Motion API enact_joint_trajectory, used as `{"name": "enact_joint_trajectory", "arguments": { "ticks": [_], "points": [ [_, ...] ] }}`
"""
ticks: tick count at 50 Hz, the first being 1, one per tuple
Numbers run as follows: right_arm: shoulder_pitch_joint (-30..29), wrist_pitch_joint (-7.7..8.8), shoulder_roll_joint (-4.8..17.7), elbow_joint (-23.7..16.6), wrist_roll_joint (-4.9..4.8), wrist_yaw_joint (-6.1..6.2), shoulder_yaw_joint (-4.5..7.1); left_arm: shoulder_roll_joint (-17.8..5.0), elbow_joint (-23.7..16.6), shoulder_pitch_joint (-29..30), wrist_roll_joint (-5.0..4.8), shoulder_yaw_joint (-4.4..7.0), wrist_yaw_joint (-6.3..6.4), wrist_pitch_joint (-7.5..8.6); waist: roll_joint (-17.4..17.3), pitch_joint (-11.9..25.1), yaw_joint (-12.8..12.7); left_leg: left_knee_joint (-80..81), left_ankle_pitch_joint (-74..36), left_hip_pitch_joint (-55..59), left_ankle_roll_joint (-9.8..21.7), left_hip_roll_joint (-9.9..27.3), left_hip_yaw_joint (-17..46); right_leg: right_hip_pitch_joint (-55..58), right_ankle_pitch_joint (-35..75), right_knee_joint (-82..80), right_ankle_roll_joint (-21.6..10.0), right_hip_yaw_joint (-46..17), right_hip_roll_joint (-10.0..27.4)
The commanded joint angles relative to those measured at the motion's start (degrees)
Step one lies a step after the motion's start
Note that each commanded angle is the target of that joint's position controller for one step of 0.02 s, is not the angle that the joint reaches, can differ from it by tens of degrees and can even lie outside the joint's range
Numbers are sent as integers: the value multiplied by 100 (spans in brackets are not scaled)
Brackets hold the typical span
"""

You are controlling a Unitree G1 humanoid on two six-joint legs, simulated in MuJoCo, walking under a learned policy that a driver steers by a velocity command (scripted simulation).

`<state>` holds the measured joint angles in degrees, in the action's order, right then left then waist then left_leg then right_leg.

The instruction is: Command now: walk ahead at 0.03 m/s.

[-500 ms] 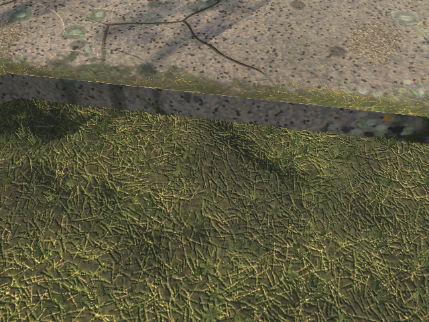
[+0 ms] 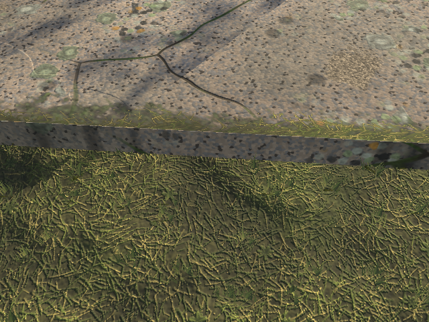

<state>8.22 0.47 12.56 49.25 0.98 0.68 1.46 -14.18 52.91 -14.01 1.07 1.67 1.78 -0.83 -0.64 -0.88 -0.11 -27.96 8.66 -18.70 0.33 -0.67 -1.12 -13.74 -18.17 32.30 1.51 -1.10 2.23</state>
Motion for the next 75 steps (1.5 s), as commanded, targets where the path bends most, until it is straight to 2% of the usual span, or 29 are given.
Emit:
{"name": "enact_joint_trajectory", "arguments": {
  "ticks": [1, 4, 9, 19, 41, 42, 43, 44, 45, 46, 47, 48, 50, 51, 52, 54, 55, 56, 57, 58, 59, 60, 61, 62, 65, 67, 70, 73, 75],
  "points": [
    [-58, 64, 631, -173, -12, 69, 172, -580, -173, 139, -20, 95, -5, 229, 546, -27, 92, 249, 106, 806, 120, 257, 307, -748, -232, -1100, -195, -301, 234],
    [-52, 69, 600, -15, -42, 56, 179, -633, -26, -66, -67, 94, -10, 266, 307, 104, 6, 167, -517, 853, 122, 271, 291, -411, 456, -913, -214, -230, 182],
    [-15, 17, 636, 254, -78, 73, 203, -598, 127, -131, -86, 69, -6, 229, 122, 202, -37, 81, -1053, 990, 81, 283, 271, -136, 1143, -811, -255, -147, 122],
    [-3, -103, 707, 718, -100, 168, 221, -516, 385, -94, -91, 38, -34, 182, 96, 136, -14, 114, -1170, 1133, 21, 308, 268, 59, 1599, -906, -282, -66, 57],
    [130, -129, 614, 1340, -95, 224, 171, -371, 762, -385, -75, -33, -5, 177, 93, -155, 23, 357, -560, 1032, -66, 298, 236, -74, 770, -1256, -293, -23, -25],
    [227, -134, 547, 1402, -95, 226, 153, -352, 822, -509, -82, -33, 5, 168, 148, -39, 16, 298, -11, 1060, -68, 199, 119, -30, 142, -1345, -331, -18, -49],
    [229, -139, 550, 1419, -120, 231, 160, -470, 833, -567, -123, 12, 25, 147, 271, -139, -20, 49, 820, 870, -64, 16, -84, -92, -862, -1470, -457, -137, -19],
    [180, -122, 560, 1388, -141, 231, 173, -684, 781, -555, -162, 83, 46, 133, 527, -331, -67, -340, 1586, 477, -58, -161, -302, -177, -1936, -1689, -664, -485, 189],
    [-20, -68, 564, 1284, -135, 211, 176, -847, 738, -654, -195, 143, 56, 145, 784, -590, -177, -854, 1820, -90, -42, -210, -406, -174, -2765, -2048, -932, -1086, 628],
    [-194, 20, 511, 1157, -149, 161, 160, -1052, 705, -690, -223, 226, 63, 192, 1082, -822, -245, -1483, 1637, -543, 42, -37, -297, -163, -3077, -2376, -1257, -1819, 1221],
    [-297, 115, 474, 1074, -187, 103, 152, -1074, 686, -714, -224, 262, 68, 258, 1115, -1018, -267, -1955, 1645, -996, 135, 225, -78, -86, -2925, -2553, -1498, -2261, 1611],
    [-373, 197, 495, 1012, -231, 50, 168, -943, 678, -754, -194, 252, 58, 330, 1030, -1132, -276, -2306, 1905, -1487, 206, 411, 97, 214, -2514, -2563, -1593, -2423, 1784],
    [-340, 347, 493, 949, -299, -40, 173, -795, 600, -654, -249, 247, 24, 412, 807, -1084, -176, -1854, 1989, -1728, 332, 627, 201, 712, -1683, -2349, -1412, -2033, 1655],
    [-287, 409, 486, 957, -306, -70, 184, -809, 559, -564, -284, 260, 9, 418, 737, -962, -113, -1288, 1816, -1292, 349, 562, 56, 650, -1310, -2222, -1263, -1641, 1440],
    [-51, 445, 437, 1054, -302, -92, 198, -860, 526, -431, -308, 271, -11, 405, 696, -796, 48, -699, 1363, -456, 326, 363, -232, 287, -1017, -2022, -1137, -1198, 1168],
    [1091, 420, 481, 1537, -278, -95, 308, -870, 477, -380, -288, 262, -47, 376, 545, -326, 479, -184, 410, 1539, 170, -181, -653, -659, -408, -1264, -982, -650, 709],
    [1721, 410, 669, 1669, -264, -78, 392, -679, 413, -227, -261, 196, -64, 415, 17, -118, 780, 167, 600, 2282, 309, 217, 33, -1122, 319, -31, -748, -183, 363],
    [2422, 414, 1294, 1697, -245, -29, 503, -202, 194, -161, -153, 67, -79, 478, -1653, 305, 872, 1129, 1189, 3012, 924, 1678, 2401, -2132, -518, 2213, -302, 516, -227],
    [2532, 524, 1308, 1733, -127, -124, 426, -159, 31, -110, -307, 82, -66, 571, -1759, 483, 771, 1964, 2256, 2923, 1635, 2397, 4460, -2799, -1442, 3520, -325, -209, -529],
    [1863, 619, 1065, 1559, -142, -142, 320, -405, -25, 37, -460, 135, -88, 648, -962, -155, 487, 1941, 2726, 2554, 1580, 2433, 4087, -3389, -1072, 4128, -483, -484, -82],
    [1407, 666, 764, 1388, -152, -169, 232, -505, -24, 130, -459, 154, -131, 708, -608, -442, 361, 1933, 2486, 2224, 1324, 2118, 3250, -3461, -409, 4127, -619, -455, 188],
    [1090, 672, 686, 1264, -133, -202, 177, -512, 36, 103, -388, 191, -126, 734, -390, -514, 215, 1984, 1827, 1965, 1122, 1840, 2574, -3314, 113, 3849, -659, -353, 374],
    [1011, 661, 596, 1216, -123, -210, 137, -600, 51, 121, -311, 250, -127, 730, -391, -556, 146, 2014, 1064, 1795, 972, 1605, 1984, -3088, 441, 3463, -637, -296, 506],
    [1129, 625, 465, 1237, -102, -195, 91, -594, 78, 108, -279, 280, -162, 699, -451, -489, 129, 2034, 506, 1718, 863, 1407, 1538, -2844, 662, 3225, -599, -204, 557],
    [1584, 568, 611, 1313, -77, -82, 84, -337, -36, 451, -235, 257, -213, 596, -329, -467, 177, 2103, -800, 1777, 977, 1298, 988, -2936, 1041, 2629, -359, 48, 540],
    [1618, 529, 722, 1263, -64, -12, 96, -220, -270, 1009, -224, 208, -218, 580, -238, -569, 246, 2196, -1041, 1698, 1022, 1285, 790, -3024, 1373, 1836, -235, 107, 500],
    [1719, 502, 827, 1203, -77, 47, 126, -142, -486, 1655, -260, 135, -283, 595, -359, -665, 377, 2388, -974, 1549, 976, 1199, 409, -2645, 2011, 739, -210, 327, 304],
    [1963, 491, 806, 1275, -124, 66, 164, -152, -636, 2051, -294, 91, -392, 593, -326, -801, 432, 2422, -1042, 1848, 932, 1364, 60, -2487, 2237, 245, -388, 379, 224],
    [1951, 459, 811, 1276, -133, 70, 199, -205, -744, 2171, -311, 92, -483, 605, -316, -780, 347, 2205, -1483, 2288, 844, 1513, -162, -2453, 2055, 38, -600, 345, 173]
  ]
}}
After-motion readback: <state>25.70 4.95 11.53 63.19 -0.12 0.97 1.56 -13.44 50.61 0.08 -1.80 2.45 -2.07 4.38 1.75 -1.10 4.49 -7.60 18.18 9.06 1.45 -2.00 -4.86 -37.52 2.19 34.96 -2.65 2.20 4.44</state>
